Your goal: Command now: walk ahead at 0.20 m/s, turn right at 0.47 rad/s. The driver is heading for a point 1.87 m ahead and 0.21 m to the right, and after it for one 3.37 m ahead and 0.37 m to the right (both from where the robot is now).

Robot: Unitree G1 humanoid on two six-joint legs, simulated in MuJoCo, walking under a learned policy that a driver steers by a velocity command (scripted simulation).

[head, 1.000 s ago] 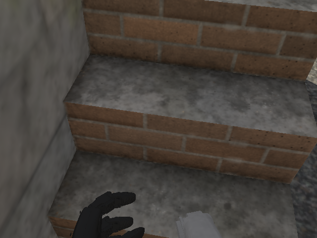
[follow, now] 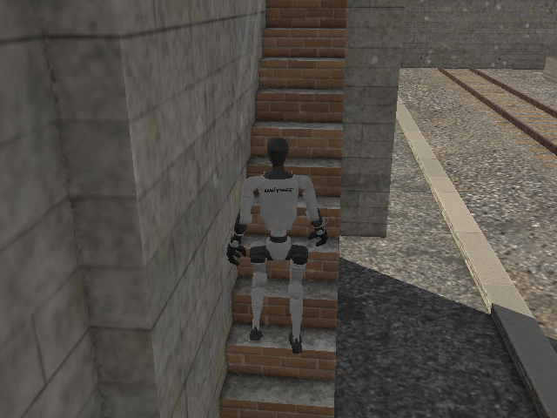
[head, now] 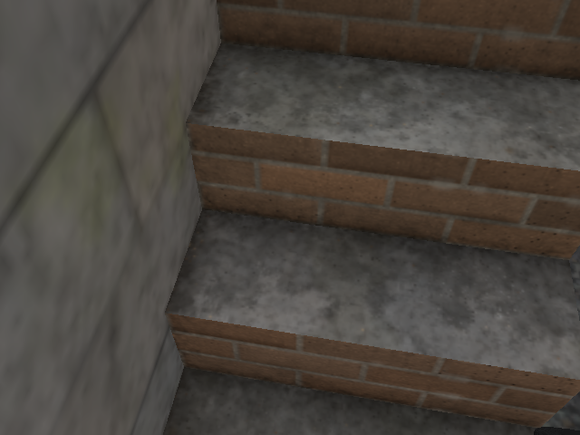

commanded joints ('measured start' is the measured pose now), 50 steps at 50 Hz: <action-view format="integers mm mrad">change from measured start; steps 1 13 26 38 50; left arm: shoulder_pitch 46 -185 243 -122 -96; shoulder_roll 160 182 115 100 134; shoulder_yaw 43 27 41 -20 -7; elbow -65 -196 -49 -236 -148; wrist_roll -15 -52 -104 10 23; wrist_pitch -57 -74 -21 -110 37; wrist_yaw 2 38 -104 55 -64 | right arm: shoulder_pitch -95 -16 -113 -193 -131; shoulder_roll -21 -35 -144 19 -73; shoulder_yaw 26 38 -14 90 39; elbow -127 -159 -89 -338 -197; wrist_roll -47 -8 -1 1 25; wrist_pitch -27 3 -11 -10 -50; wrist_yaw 39 84 61 88 -10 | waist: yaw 13 -141 229 -46 112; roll -78 -193 67 25 39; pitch -62 -110 -212 -202 -32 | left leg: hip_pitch -264 328 414 32 404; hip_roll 17 35 127 -20 435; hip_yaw -65 -17 250 -115 -401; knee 319 -286 -466 321 -853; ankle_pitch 33 -29 -100 -27 98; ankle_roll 13 0 93 63 237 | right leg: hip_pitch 265 -135 205 -291 -801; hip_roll -233 -11 -37 -215 3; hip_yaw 409 137 -164 480 230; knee -184 -95 -63 251 1468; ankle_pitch -46 307 -50 -172 4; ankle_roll -222 -100 4 -64 197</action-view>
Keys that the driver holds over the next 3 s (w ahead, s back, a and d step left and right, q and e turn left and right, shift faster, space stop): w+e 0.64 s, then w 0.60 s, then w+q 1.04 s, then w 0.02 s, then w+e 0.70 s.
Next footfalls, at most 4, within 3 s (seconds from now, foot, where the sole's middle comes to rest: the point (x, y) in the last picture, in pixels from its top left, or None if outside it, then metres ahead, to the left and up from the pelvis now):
0.32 left None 0.01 0.22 -0.78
0.90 left None -0.19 0.19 -0.98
1.28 right None -0.43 -0.07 -1.19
1.66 left None -0.36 0.01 -1.18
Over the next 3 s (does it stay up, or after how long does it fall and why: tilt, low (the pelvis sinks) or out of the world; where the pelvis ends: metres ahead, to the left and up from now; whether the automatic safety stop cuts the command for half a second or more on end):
stays up -0.27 -0.03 -0.35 its command is cut before an obstacle after 2.2 s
